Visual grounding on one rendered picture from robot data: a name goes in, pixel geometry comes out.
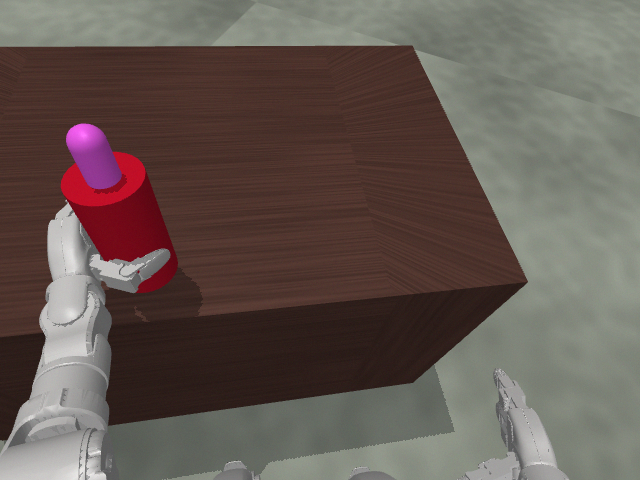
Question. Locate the left robot arm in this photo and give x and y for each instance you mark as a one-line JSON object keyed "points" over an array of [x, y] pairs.
{"points": [[60, 433]]}

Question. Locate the left robot hand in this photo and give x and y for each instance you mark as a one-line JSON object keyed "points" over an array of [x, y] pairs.
{"points": [[71, 252]]}

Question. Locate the bottle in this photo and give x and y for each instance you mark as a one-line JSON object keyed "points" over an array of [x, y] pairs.
{"points": [[112, 197]]}

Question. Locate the right robot hand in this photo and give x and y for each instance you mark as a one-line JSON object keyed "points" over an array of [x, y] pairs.
{"points": [[522, 432]]}

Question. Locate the right robot arm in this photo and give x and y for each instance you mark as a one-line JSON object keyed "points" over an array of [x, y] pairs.
{"points": [[542, 472]]}

